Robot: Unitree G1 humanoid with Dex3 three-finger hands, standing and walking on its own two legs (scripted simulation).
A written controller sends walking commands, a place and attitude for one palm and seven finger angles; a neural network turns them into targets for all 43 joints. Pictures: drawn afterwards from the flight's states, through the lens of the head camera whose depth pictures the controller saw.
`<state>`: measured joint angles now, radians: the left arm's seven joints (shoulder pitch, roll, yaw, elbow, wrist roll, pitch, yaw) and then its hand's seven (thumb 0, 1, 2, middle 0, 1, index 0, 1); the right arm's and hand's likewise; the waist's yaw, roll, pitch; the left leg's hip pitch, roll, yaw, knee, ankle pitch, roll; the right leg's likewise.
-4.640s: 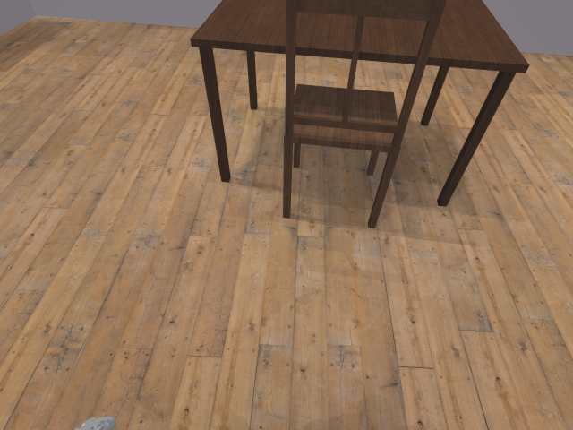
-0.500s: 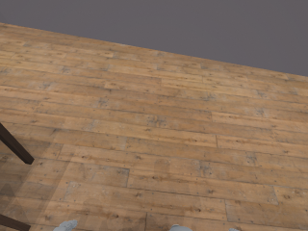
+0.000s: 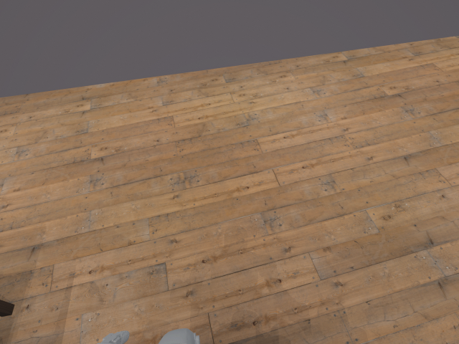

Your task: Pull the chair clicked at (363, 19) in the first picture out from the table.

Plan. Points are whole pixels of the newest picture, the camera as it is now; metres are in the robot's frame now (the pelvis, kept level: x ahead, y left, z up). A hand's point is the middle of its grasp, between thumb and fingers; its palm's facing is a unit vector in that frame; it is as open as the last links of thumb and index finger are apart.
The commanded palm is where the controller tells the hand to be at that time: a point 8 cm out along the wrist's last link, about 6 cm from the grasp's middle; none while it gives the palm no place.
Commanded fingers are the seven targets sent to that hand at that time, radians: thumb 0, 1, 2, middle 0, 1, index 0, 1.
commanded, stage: walk to a spot facing it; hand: left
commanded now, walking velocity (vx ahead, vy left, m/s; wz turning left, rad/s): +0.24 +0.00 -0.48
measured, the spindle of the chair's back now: out of the picture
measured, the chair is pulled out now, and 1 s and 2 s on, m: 0.00 0.00 0.00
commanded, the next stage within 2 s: turn to face it in 0.20 s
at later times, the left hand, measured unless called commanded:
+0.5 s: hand out of the picture +0.13 +0.23 -0.18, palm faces -0.10 -0.98 -0.17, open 7.4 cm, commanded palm none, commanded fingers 0.00 0.90 0.90 -0.20 -0.30 -0.20 -0.30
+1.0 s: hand (148, 290) +0.24 +0.19 -0.13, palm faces +0.12 -0.96 -0.27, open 7.4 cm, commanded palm none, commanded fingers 0.00 0.90 0.90 -0.20 -0.30 -0.20 -0.30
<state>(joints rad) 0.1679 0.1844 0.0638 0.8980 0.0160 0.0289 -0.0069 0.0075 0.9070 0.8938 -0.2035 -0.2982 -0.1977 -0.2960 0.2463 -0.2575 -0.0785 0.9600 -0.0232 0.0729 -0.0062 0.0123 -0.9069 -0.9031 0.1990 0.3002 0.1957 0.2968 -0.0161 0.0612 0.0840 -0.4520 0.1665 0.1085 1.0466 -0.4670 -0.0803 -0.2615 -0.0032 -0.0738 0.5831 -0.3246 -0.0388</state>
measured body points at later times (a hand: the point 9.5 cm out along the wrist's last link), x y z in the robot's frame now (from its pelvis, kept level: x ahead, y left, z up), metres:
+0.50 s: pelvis +0.09 +0.04 +0.01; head +0.11 +0.08 +0.45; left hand +0.13 +0.28 -0.16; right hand +0.14 -0.21 -0.12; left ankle +0.13 +0.12 -0.73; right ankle +0.02 -0.08 -0.68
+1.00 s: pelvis +0.11 -0.01 +0.00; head +0.14 -0.03 +0.45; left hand +0.23 +0.24 -0.11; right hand +0.14 -0.26 -0.16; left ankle +0.12 +0.12 -0.70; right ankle +0.12 -0.11 -0.73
